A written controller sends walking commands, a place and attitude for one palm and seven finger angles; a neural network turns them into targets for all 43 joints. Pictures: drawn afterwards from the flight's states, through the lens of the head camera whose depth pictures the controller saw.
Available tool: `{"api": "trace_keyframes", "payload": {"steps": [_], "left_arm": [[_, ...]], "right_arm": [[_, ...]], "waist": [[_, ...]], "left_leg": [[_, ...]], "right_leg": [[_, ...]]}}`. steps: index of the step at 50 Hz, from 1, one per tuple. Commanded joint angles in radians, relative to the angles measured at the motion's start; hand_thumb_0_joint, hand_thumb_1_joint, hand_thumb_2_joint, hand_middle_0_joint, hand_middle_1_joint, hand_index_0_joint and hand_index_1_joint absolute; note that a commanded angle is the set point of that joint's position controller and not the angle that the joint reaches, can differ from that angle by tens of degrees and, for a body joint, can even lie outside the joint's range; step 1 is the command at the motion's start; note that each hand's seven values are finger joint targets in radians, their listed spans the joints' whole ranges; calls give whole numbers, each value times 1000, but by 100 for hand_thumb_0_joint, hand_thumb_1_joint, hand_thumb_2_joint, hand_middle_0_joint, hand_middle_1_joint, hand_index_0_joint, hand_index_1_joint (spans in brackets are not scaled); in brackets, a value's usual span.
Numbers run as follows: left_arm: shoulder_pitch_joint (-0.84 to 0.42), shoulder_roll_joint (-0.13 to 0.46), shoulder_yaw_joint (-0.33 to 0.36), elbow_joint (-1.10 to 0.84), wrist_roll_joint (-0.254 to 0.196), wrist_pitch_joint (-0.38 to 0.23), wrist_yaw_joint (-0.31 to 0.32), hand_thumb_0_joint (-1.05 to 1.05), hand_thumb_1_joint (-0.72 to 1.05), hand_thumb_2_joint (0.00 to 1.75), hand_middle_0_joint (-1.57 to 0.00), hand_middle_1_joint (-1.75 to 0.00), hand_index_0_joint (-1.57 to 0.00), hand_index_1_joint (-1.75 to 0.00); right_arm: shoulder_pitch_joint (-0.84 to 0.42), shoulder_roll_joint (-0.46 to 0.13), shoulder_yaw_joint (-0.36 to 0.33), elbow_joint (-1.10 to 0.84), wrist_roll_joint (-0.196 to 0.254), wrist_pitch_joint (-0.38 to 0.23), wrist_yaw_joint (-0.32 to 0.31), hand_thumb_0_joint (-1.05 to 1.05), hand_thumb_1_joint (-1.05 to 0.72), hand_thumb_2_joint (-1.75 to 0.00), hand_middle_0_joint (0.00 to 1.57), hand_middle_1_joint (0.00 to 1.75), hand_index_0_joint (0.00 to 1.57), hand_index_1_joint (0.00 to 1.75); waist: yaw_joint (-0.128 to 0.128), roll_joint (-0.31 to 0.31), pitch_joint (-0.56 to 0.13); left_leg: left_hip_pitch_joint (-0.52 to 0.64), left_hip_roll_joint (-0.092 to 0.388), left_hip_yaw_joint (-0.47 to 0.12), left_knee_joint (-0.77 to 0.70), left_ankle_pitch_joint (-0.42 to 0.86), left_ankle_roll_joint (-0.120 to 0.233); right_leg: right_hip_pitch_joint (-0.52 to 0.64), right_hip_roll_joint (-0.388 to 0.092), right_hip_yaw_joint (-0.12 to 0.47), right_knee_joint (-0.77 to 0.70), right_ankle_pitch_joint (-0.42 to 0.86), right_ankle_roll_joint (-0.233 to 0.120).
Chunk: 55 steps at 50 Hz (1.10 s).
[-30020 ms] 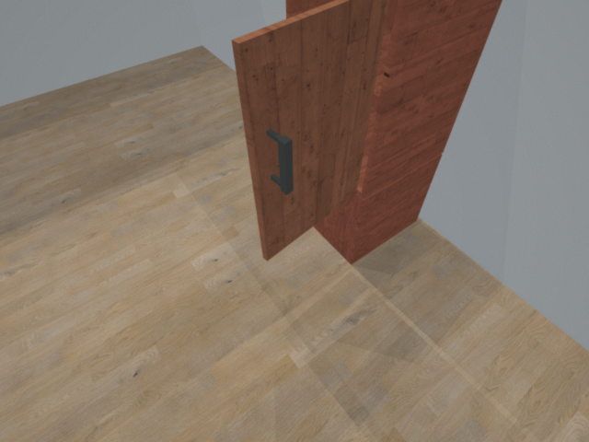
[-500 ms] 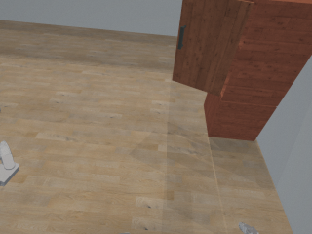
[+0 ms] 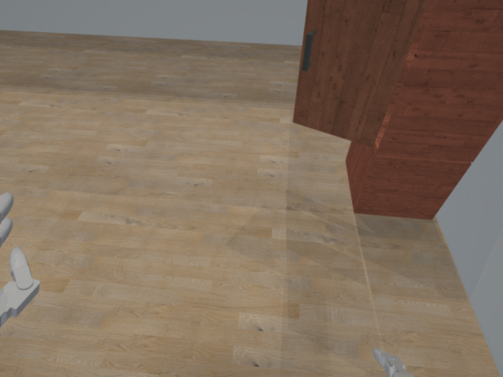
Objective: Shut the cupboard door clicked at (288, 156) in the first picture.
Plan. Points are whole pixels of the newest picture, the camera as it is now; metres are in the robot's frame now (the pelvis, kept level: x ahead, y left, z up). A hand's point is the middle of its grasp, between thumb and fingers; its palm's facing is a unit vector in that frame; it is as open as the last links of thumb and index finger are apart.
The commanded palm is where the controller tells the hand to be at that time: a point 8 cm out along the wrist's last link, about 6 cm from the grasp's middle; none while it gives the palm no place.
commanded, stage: stop stepping back and stand still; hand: left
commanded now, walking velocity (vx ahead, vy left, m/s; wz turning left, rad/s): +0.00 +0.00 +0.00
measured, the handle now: (309, 50) +1.23 -0.10 +0.01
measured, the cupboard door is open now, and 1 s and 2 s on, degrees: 67 67 67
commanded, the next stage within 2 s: let the arm hang, fingers relaxed in 0.56 s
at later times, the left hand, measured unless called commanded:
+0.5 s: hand (87, 244) +0.24 +0.24 +0.15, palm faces +0.43 -0.79 -0.43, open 7.4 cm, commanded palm +0.18 +0.28 +0.18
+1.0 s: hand out of the picture +0.05 +0.16 -0.17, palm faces +0.03 -0.99 -0.16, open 7.0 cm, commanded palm none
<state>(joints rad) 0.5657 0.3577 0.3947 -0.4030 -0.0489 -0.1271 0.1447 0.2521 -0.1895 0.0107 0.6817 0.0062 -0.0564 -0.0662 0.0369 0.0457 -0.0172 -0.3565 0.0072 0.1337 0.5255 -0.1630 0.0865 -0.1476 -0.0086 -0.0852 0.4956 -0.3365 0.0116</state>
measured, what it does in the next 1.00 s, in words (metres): stands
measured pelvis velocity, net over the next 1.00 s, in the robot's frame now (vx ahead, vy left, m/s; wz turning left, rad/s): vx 0.01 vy -0.02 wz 0.04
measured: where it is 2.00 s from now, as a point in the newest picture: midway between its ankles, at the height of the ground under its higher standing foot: outside the picture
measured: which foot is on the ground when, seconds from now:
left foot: down 0.00-1.00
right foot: down 0.00-1.00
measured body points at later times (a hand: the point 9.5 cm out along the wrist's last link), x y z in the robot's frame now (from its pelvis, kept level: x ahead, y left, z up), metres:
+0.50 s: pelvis +0.04 -0.02 +0.00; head +0.04 -0.02 +0.45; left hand +0.21 +0.28 +0.17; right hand +0.21 -0.26 -0.09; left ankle +0.08 +0.06 -0.73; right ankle -0.04 -0.12 -0.73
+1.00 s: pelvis +0.01 -0.02 +0.00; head +0.03 +0.01 +0.45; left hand +0.05 +0.21 -0.16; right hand +0.07 -0.28 -0.13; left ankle +0.08 +0.06 -0.73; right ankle -0.04 -0.12 -0.73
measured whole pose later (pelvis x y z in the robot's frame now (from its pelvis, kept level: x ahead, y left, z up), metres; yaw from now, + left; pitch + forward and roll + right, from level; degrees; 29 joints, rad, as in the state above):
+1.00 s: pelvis +0.01 -0.02 +0.00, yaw +2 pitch -1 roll -1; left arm 0.33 0.20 -0.01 0.85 0.00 0.05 0.03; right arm 0.26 -0.24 0.03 0.95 -0.03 0.04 0.01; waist -0.02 -0.06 0.04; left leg -0.33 -0.01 0.10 0.50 -0.17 0.07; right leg -0.12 0.01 -0.07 0.50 -0.36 -0.02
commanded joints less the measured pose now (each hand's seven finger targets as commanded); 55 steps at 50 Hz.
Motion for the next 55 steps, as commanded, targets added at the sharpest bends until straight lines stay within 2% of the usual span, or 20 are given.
{"api": "trace_keyframes", "payload": {"steps": [1,2,4,6,9,12,17,22,32,33,34,35,37,40,41,43,47,51,53,55], "left_arm": [[-299,227,80,-351,31,-93,30,0,90,90,-20,-30,-20,-30],[-301,238,94,-374,36,-101,35,0,90,90,-20,-30,-20,-30],[-229,296,162,-389,40,-111,44,0,90,90,-20,-30,-20,-30],[-100,268,166,-369,27,-121,41,0,90,90,-20,-30,-20,-30],[119,253,216,-262,1,-119,35,0,90,90,-20,-30,-20,-30],[139,230,209,-206,-23,-114,26,0,90,90,-20,-30,-20,-30],[39,219,148,-201,-16,-104,20,0,90,90,-20,-30,-20,-30],[-99,241,111,-304,4,-104,31,0,90,90,-20,-30,-20,-30],[-37,226,146,-187,-5,-102,28,0,90,90,-20,-30,-20,-30],[-107,54,-307,488,61,52,-111,0,90,90,-20,-30,-20,-30],[-125,26,-294,509,67,128,-126,0,90,90,-20,-30,-20,-30],[-133,30,-293,509,65,144,-135,0,90,90,-20,-30,-20,-30],[-190,34,-309,610,68,134,-145,0,90,90,-20,-30,-20,-30],[-262,57,-329,775,70,125,-144,0,90,90,-20,-30,-20,-30],[-269,55,-336,834,70,124,-141,0,90,90,-20,-30,-20,-30],[-277,48,-352,946,67,128,-132,0,90,90,-20,-30,-20,-30],[-245,15,-377,1144,57,136,-122,0,90,90,-20,-30,-20,-30],[-185,-19,-365,1305,58,137,-120,0,90,90,-20,-30,-20,-30],[-166,-23,-370,1364,56,137,-123,0,90,90,-20,-30,-20,-30],[-157,-33,-373,1413,57,133,-123,0,90,90,-20,-30,-20,-30]], "right_arm": [[-141,-130,-39,-192,2,-97,-36,0,-90,-90,20,30,20,30],[-136,-123,-38,-192,1,-106,-37,0,-90,-90,20,30,20,30],[-118,-112,-41,-186,-6,-116,-34,0,-90,-90,20,30,20,30],[-117,-98,-37,-190,-5,-117,-21,0,-90,-90,20,30,20,30],[-100,-102,-46,-196,0,-95,-4,0,-90,-90,20,30,20,30],[-93,-118,-50,-197,17,-69,-3,0,-90,-90,20,30,20,30],[-92,-139,-51,-193,25,-59,-13,0,-90,-90,20,30,20,30],[-116,-134,-45,-198,26,-61,-24,0,-90,-90,20,30,20,30],[-119,-113,-38,-212,22,-19,-17,0,-90,-90,20,30,20,30],[-205,-304,-65,-51,17,-73,72,0,-90,-90,20,30,20,30],[-120,-261,-82,-19,2,-45,72,0,-90,-90,20,30,20,30],[-102,-272,-75,-27,-2,-31,67,0,-90,-90,20,30,20,30],[-110,-263,-50,-6,-11,-6,67,0,-90,-90,20,30,20,30],[-119,-257,-35,27,-20,17,67,0,-90,-90,20,30,20,30],[-112,-247,-32,41,-25,25,67,0,-90,-90,20,30,20,30],[-87,-230,-26,78,-30,44,70,0,-90,-90,20,30,20,30],[-70,-185,-7,167,-31,61,69,0,-90,-90,20,30,20,30],[-31,-153,-11,246,-29,65,52,0,-90,-90,20,30,20,30],[-12,-149,-14,279,-26,68,47,0,-90,-90,20,30,20,30],[10,-152,-21,306,-22,67,41,0,-90,-90,20,30,20,30]], "waist": [[-53,111,-2],[-45,172,-1],[-36,191,-31],[-36,189,-68],[-37,72,-118],[-50,-22,-156],[-53,-20,-191],[-48,-9,-200],[-48,-16,-64],[-68,18,-8],[-67,2,-99],[-59,13,-64],[-38,-81,-42],[-41,-271,-9],[-45,-288,-6],[-52,-258,-8],[-46,29,5],[-34,168,13],[-34,170,18],[-38,87,14]], "left_leg": [[58,183,-306,-355,-428,-42],[35,192,-325,-391,-467,-42],[30,173,-301,-368,-413,-48],[58,139,-253,-319,-326,-63],[55,108,-208,-217,-129,-78],[124,123,-178,-115,153,-64],[208,138,-152,-57,373,-42],[231,118,-129,-19,385,-29],[121,100,-137,-17,142,-43],[76,119,-160,108,297,-40],[135,129,-153,62,260,-44],[117,138,-160,44,215,-39],[56,149,-205,2,174,-17],[69,125,-220,-18,167,-19],[91,109,-208,-8,169,-24],[132,91,-194,-21,173,-31],[150,97,-217,-126,96,-33],[123,103,-242,-199,-35,-27],[121,105,-245,-228,-103,-30],[153,113,-255,-234,-93,-25]], "right_leg": [[-92,1,54,-36,-83,-7],[-64,11,42,-13,-62,-5],[-13,2,43,-56,-30,-12],[8,-6,53,-109,-3,-25],[55,-34,81,-153,76,-39],[18,-59,110,-123,260,-24],[-6,-54,112,-74,446,6],[-9,-71,126,-59,532,20],[-86,-96,176,-155,325,4],[-146,-167,96,-11,463,-33],[-149,-141,151,-51,410,-32],[-162,-125,129,-50,313,-23],[-155,-91,117,-35,186,-24],[-135,-111,147,-80,190,-42],[-134,-125,163,-88,219,-50],[-122,-137,169,-90,233,-60],[-77,-105,162,-127,57,-41],[-6,-91,144,-158,53,-50],[4,-86,140,-171,45,-54],[-4,-84,136,-184,51,-55]]}}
